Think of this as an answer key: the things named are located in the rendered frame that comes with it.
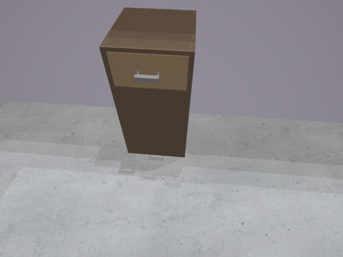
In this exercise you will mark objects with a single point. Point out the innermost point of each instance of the handle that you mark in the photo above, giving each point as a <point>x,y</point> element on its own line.
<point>147,78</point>

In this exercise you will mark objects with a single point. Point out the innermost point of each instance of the drawer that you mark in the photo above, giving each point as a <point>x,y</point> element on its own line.
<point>173,69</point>

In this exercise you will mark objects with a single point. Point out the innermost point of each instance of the cabinet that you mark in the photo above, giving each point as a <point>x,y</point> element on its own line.
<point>153,121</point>

